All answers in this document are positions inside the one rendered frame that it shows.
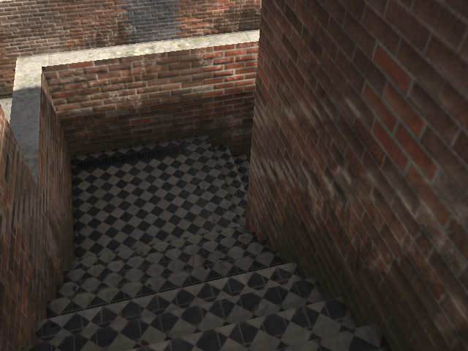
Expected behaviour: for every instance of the stairs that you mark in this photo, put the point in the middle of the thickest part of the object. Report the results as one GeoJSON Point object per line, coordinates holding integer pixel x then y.
{"type": "Point", "coordinates": [217, 291]}
{"type": "Point", "coordinates": [235, 172]}

